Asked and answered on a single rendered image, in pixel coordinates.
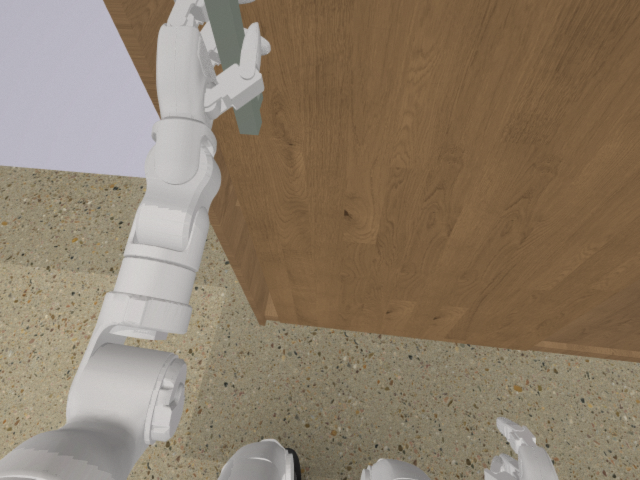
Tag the handle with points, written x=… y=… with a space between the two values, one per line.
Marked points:
x=227 y=27

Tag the robot thigh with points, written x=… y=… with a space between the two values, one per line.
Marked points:
x=391 y=469
x=265 y=460

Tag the robot left upper arm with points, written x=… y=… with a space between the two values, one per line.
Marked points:
x=126 y=399

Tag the wardrobe door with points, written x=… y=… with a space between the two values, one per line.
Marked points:
x=614 y=324
x=464 y=171

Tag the left robot thigh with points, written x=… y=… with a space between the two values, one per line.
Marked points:
x=265 y=460

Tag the robot left hand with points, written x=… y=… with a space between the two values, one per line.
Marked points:
x=185 y=66

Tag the right robot thigh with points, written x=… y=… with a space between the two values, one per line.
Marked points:
x=391 y=469

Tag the robot left forearm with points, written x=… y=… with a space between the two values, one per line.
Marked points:
x=166 y=242

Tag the robot right hand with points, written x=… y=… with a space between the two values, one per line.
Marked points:
x=533 y=462

